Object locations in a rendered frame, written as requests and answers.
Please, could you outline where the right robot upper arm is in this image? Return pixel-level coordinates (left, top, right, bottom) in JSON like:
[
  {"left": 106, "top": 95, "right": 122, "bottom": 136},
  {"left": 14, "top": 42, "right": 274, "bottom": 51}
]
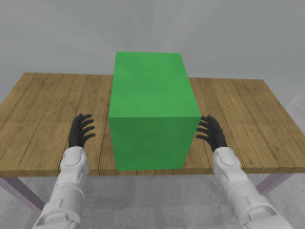
[{"left": 241, "top": 215, "right": 292, "bottom": 229}]

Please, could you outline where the robot left forearm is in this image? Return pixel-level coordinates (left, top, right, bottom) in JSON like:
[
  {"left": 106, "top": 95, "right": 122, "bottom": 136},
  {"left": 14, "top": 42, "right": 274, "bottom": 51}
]
[{"left": 31, "top": 146, "right": 90, "bottom": 229}]

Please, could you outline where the robot left hand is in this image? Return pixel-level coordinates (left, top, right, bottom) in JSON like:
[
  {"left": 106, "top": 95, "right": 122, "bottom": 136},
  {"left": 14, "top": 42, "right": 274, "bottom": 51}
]
[{"left": 68, "top": 114, "right": 95, "bottom": 148}]

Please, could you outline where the robot right forearm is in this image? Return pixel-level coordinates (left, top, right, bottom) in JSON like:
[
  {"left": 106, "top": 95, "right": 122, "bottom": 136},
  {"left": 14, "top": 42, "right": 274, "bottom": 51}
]
[{"left": 213, "top": 147, "right": 294, "bottom": 229}]

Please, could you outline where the left robot upper arm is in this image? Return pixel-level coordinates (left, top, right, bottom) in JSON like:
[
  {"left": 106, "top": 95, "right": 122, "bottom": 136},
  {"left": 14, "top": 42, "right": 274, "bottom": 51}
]
[{"left": 33, "top": 219, "right": 81, "bottom": 229}]

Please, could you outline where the carton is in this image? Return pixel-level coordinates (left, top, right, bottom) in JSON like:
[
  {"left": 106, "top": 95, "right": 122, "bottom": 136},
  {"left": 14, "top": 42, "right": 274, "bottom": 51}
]
[{"left": 109, "top": 52, "right": 202, "bottom": 171}]

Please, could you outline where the robot right hand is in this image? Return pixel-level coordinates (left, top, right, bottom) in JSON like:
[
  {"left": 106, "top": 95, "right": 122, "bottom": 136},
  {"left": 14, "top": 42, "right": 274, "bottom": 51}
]
[{"left": 195, "top": 115, "right": 228, "bottom": 153}]

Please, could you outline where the table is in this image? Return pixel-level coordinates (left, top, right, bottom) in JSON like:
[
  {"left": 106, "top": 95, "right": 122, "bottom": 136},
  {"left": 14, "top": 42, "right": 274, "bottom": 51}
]
[{"left": 0, "top": 73, "right": 305, "bottom": 216}]

